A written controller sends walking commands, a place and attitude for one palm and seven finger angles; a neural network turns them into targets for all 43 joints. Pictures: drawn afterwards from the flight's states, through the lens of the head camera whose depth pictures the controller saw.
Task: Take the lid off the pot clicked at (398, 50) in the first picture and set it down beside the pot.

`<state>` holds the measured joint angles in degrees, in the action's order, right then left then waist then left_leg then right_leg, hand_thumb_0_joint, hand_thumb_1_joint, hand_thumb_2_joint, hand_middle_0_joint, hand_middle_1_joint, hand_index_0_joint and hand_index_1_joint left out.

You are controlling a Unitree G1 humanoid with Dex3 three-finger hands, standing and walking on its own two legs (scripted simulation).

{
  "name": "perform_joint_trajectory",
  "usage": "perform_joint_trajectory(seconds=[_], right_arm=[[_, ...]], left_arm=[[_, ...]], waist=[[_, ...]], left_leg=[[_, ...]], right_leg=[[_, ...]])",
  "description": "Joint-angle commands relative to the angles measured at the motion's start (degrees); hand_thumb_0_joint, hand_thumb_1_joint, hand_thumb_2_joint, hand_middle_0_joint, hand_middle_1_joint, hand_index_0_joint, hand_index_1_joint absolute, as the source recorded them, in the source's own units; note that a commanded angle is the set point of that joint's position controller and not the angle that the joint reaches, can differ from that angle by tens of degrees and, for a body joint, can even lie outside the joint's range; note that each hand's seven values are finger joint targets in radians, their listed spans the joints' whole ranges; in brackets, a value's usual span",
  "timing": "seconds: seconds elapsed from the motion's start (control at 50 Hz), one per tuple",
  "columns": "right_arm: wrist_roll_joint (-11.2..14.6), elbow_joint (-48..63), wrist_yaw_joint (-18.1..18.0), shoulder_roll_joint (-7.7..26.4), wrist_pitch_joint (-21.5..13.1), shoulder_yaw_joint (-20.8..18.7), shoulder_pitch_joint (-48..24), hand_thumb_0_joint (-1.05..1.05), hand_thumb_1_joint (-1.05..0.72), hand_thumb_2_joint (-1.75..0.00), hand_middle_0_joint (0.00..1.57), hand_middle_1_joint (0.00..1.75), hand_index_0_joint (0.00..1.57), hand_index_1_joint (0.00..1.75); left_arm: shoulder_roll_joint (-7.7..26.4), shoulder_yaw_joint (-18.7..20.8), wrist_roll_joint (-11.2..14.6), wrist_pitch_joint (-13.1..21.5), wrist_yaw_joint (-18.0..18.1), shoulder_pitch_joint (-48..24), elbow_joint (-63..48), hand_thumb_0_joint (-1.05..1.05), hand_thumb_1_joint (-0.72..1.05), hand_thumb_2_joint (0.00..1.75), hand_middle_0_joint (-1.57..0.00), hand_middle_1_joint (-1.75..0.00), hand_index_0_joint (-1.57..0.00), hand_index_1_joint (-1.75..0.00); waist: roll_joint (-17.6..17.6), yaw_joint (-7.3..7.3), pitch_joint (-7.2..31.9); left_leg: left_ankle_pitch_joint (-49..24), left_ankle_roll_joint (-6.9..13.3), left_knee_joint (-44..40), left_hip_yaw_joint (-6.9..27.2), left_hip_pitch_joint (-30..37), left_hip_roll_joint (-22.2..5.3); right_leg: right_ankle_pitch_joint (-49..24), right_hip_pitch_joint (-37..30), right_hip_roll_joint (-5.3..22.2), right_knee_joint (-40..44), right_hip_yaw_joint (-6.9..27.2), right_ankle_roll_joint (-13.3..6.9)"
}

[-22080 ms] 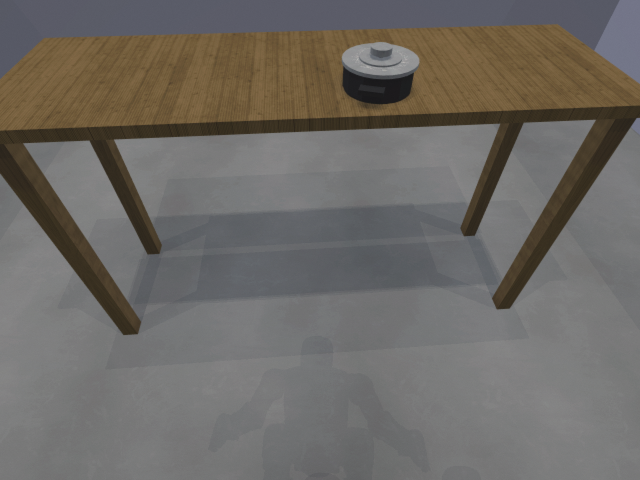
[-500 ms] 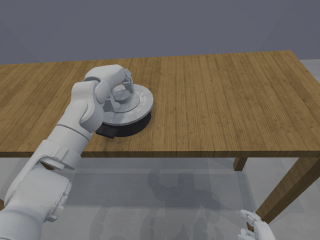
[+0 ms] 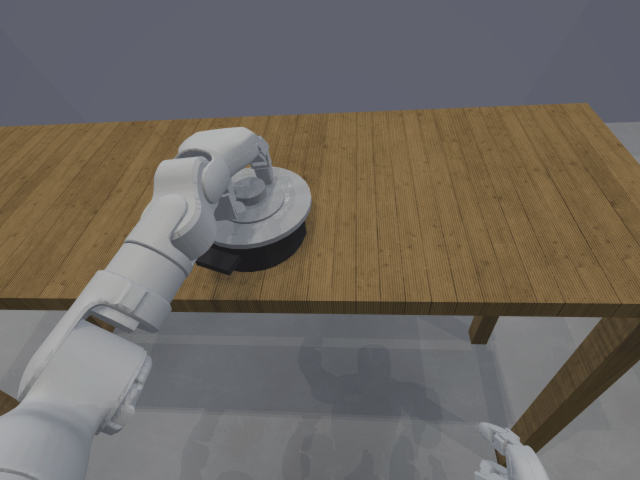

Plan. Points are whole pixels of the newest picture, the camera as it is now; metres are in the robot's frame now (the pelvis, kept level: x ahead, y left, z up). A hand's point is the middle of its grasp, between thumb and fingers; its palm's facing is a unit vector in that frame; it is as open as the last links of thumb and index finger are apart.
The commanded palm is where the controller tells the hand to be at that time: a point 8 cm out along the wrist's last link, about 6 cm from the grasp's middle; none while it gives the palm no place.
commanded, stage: lift the lid straight up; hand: left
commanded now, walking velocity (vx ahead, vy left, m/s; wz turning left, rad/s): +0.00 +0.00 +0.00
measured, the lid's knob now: (249, 191) +0.45 +0.11 +0.15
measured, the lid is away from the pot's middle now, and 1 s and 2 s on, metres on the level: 0.01 0.02 0.03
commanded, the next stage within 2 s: none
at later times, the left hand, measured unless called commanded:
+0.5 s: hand (229, 170) +0.43 +0.12 +0.20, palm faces -0.22 -0.07 -0.97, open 8.1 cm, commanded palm +0.40 +0.13 +0.27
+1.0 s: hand (225, 144) +0.43 +0.11 +0.24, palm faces -0.15 -0.04 -0.99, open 8.0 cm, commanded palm +0.41 +0.13 +0.31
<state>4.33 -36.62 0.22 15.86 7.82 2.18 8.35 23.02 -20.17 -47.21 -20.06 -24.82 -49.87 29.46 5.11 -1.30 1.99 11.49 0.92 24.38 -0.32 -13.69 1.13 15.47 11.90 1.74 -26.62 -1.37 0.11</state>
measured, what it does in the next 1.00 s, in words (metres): stands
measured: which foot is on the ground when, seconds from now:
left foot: down 0.00-1.00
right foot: down 0.00-1.00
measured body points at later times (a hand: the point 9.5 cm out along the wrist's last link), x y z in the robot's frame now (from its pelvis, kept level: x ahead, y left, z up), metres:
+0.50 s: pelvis +0.00 +0.00 +0.00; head +0.00 -0.04 +0.45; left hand +0.43 +0.12 +0.26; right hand +0.16 -0.24 -0.12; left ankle +0.01 +0.11 -0.74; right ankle -0.02 -0.12 -0.74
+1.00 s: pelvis +0.00 +0.00 +0.00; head +0.00 -0.04 +0.45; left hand +0.43 +0.11 +0.29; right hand +0.17 -0.23 -0.11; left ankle +0.01 +0.11 -0.74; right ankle -0.02 -0.12 -0.74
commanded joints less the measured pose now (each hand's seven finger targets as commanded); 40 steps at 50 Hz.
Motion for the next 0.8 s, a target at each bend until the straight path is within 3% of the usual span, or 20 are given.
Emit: perform_joint_trajectory(seconds=[0.0,0.04,0.1,0.12,0.2,0.24,0.3,0.32,0.4,0.42,0.46,0.5,0.58,0.6,0.62,0.66,0.68,0.7,0.74,0.78], right_arm=[[0.2,8.4,-0.5,6.1,-2.5,-2.2,-6.9,0.0,-0.9,-0.9,0.2,0.3,0.2,0.3],[0.0,8.4,-0.7,5.4,-2.7,-2.0,-7.1,0.0,-0.9,-0.9,0.2,0.3,0.2,0.3],[-0.3,8.5,-0.6,5.9,-3.2,-2.4,-6.6,0.0,-0.9,-0.9,0.2,0.3,0.2,0.3],[-0.3,8.6,-0.5,5.2,-3.7,-2.0,-6.6,0.0,-0.9,-0.9,0.2,0.3,0.2,0.3],[-0.1,8.7,-0.6,5.5,-4.3,-2.6,-6.8,0.0,-0.9,-0.9,0.2,0.3,0.2,0.3],[-0.4,8.2,-0.6,5.4,-4.9,-2.4,-6.7,0.0,-0.9,-0.9,0.2,0.3,0.2,0.3],[-0.4,8.4,-0.5,5.7,-5.2,-2.6,-6.7,0.0,-0.9,-0.9,0.2,0.3,0.2,0.3],[-0.3,8.1,-0.6,5.1,-5.6,-2.3,-6.6,0.0,-0.9,-0.9,0.2,0.3,0.2,0.3],[-0.4,8.7,-0.1,5.8,-5.6,-2.7,-7.0,0.0,-0.9,-0.9,0.2,0.3,0.2,0.3],[-0.5,8.3,-0.1,5.3,-5.7,-2.4,-7.0,0.0,-0.9,-0.9,0.2,0.3,0.2,0.3],[-0.2,8.4,0.0,5.5,-5.1,-2.2,-7.5,0.0,-0.9,-0.9,0.2,0.3,0.2,0.3],[0.0,9.2,0.4,5.9,-4.5,-2.7,-8.0,0.0,-0.9,-0.9,0.2,0.3,0.2,0.3],[0.0,9.0,0.0,5.6,-4.4,-2.1,-8.5,0.0,-0.9,-0.9,0.2,0.3,0.2,0.3],[0.0,9.5,0.1,5.8,-4.6,-2.4,-8.5,0.0,-0.9,-0.9,0.2,0.3,0.2,0.3],[-0.1,9.5,0.0,5.0,-5.2,-2.1,-8.4,0.0,-0.9,-0.9,0.2,0.3,0.2,0.3],[-0.2,8.7,-0.3,5.2,-5.4,-2.0,-8.1,0.0,-0.9,-0.9,0.2,0.3,0.2,0.3],[-0.2,8.1,-0.3,5.4,-5.0,-1.7,-8.1,0.0,-0.9,-0.9,0.2,0.3,0.2,0.3],[-0.2,8.1,-0.2,6.1,-4.7,-2.2,-7.2,0.0,-0.9,-0.9,0.2,0.3,0.2,0.3],[-0.4,8.2,-0.5,5.7,-4.8,-1.8,-8.0,0.0,-0.9,-0.9,0.2,0.3,0.2,0.3],[-0.1,8.9,-0.2,5.3,-4.7,-1.6,-8.9,0.0,-0.9,-0.9,0.2,0.3,0.2,0.3]], left_arm=[[9.5,6.3,-0.3,0.5,2.0,-28.2,-6.4,0.0,0.51,1.16,-1.01,-0.99,-0.85,-0.87],[8.9,5.2,-1.3,0.6,1.9,-31.7,-7.4,0.0,0.52,1.16,-1.02,-1.0,-0.85,-0.87],[11.2,7.5,-0.5,1.1,2.2,-33.1,-10.5,0.0,0.52,1.16,-1.03,-1.0,-0.85,-0.87],[13.1,8.6,-1.6,1.2,2.2,-34.8,-11.4,0.0,0.52,1.16,-1.03,-1.01,-0.85,-0.87],[10.6,6.7,0.3,1.6,1.4,-35.3,-12.5,0.0,0.53,1.16,-1.04,-1.01,-0.85,-0.87],[14.5,9.8,-0.8,1.6,1.3,-36.0,-11.7,0.0,0.53,1.16,-1.04,-1.01,-0.85,-0.87],[12.9,8.9,0.7,1.6,0.7,-34.9,-12.9,0.0,0.53,1.16,-1.04,-1.01,-0.85,-0.87],[15.1,10.0,-0.5,1.7,0.7,-37.7,-13.6,0.0,0.53,1.16,-1.04,-1.01,-0.85,-0.87],[14.0,9.9,0.3,1.7,0.3,-33.9,-14.8,0.0,0.53,1.16,-1.04,-1.01,-0.85,-0.87],[16.3,11.5,-1.0,1.4,0.3,-33.9,-12.9,0.0,0.53,1.16,-1.04,-1.01,-0.85,-0.87],[14.7,10.2,-1.2,1.0,0.1,-33.0,-12.0,0.0,0.53,1.16,-1.04,-1.01,-0.85,-0.87],[10.5,7.4,0.2,1.0,-0.3,-30.6,-12.5,0.0,0.53,1.16,-1.04,-1.01,-0.85,-0.87],[14.7,9.1,-1.5,0.6,0.1,-37.9,-14.8,0.0,0.53,1.16,-1.04,-1.01,-0.85,-0.87],[14.4,9.2,-0.3,1.1,0.3,-38.6,-17.5,0.0,0.53,1.16,-1.04,-1.01,-0.85,-0.87],[16.8,10.5,-1.6,1.3,0.5,-41.3,-18.7,0.0,0.53,1.16,-1.04,-1.01,-0.85,-0.87],[17.9,11.7,-1.8,0.7,0.6,-40.4,-14.9,0.0,0.53,1.16,-1.04,-1.01,-0.85,-0.87],[16.3,10.2,-1.8,0.3,0.3,-40.0,-12.1,0.0,0.53,1.16,-1.04,-1.01,-0.85,-0.87],[16.4,11.3,-0.4,0.4,0.4,-37.8,-11.9,0.0,0.53,1.16,-1.04,-1.01,-0.85,-0.87],[17.6,11.9,-1.9,0.2,0.1,-38.3,-9.4,0.0,0.53,1.16,-1.04,-1.01,-0.85,-0.87],[14.0,8.7,-1.6,0.1,-0.4,-38.2,-10.6,0.0,0.53,1.16,-1.04,-1.01,-0.85,-0.87]], waist=[[-8.3,-1.24,15.4],[-7.6,-1.16,16.6],[-5.4,-0.87,19.7],[-6.0,-0.42,21.6],[-6.7,-1.11,20.1],[-7.7,-0.27,20.7],[-7.3,-0.54,20.5],[-7.8,-0.28,21.2],[-6.2,0.09,21.3],[-7.8,0.64,21.0],[-7.9,0.6,18.7],[-7.4,-0.09,17.6],[-6.8,0.09,19.7],[-5.2,-0.14,21.5],[-5.6,0.39,24.2],[-6.6,0.61,22.4],[-6.8,0.26,20.1],[-7.0,0.22,20.1],[-8.8,0.82,19.0],[-8.5,0.64,19.0]], left_leg=[[-7.9,3.0,-1.5,-0.3,7.4,2.1],[-8.3,3.0,-1.7,-0.2,8.3,2.2],[-11.1,3.2,-1.3,0.4,10.0,2.4],[-11.7,3.1,-1.6,0.5,10.2,2.4],[-12.4,3.5,-1.4,0.4,10.8,2.4],[-12.6,3.5,-1.6,0.4,10.6,2.4],[-14.1,3.7,-1.4,0.5,11.2,2.6],[-13.5,3.4,-1.9,0.3,11.4,2.5],[-16.6,3.6,-1.3,0.4,12.0,2.4],[-15.3,3.3,-1.7,0.1,10.9,2.4],[-14.0,3.0,-2.1,-0.2,9.8,2.2],[-14.5,3.2,-1.7,-0.2,10.2,2.0],[-13.0,3.0,-2.2,-0.2,10.7,2.1],[-14.6,3.2,-1.7,0.1,12.1,2.1],[-15.7,3.0,-1.9,0.3,13.0,2.1],[-15.2,3.0,-2.0,0.3,11.6,2.0],[-14.6,3.0,-2.2,0.0,10.5,2.1],[-14.5,3.1,-2.1,0.1,10.5,1.9],[-12.8,3.1,-2.5,-0.5,8.9,2.1],[-12.9,2.9,-2.6,-0.5,9.2,2.1]], right_leg=[[-15.6,-1.5,-2.9,3.1,-1.0,-2.3],[-15.6,-1.7,-3.1,2.9,-1.0,-2.4],[-18.5,-3.5,-2.9,2.6,-0.8,-2.7],[-19.1,-5.0,-3.0,2.1,-0.4,-2.5],[-20.4,-4.2,-2.9,2.7,-0.7,-2.4],[-21.1,-5.4,-3.0,2.5,-0.3,-2.3],[-22.9,-5.7,-2.9,2.8,-0.5,-2.3],[-22.0,-6.0,-2.9,2.6,-0.3,-2.1],[-24.3,-6.2,-2.8,2.6,-0.5,-2.5],[-23.2,-6.7,-2.8,2.4,-0.2,-2.2],[-22.0,-5.4,-2.6,2.6,-0.5,-2.3],[-21.4,-4.1,-2.7,3.1,-1.0,-2.5],[-19.8,-4.6,-2.8,2.9,-0.5,-2.4],[-20.7,-5.1,-2.8,2.8,-0.6,-2.7],[-21.2,-6.4,-2.9,2.1,-0.3,-2.6],[-21.3,-6.3,-2.8,2.2,-0.3,-2.6],[-21.1,-5.2,-2.9,2.6,-0.4,-2.6],[-21.1,-5.5,-2.7,3.1,-0.7,-2.7],[-20.4,-5.6,-2.4,3.2,-0.2,-2.4],[-19.9,-4.9,-2.3,3.0,-0.4,-2.4]])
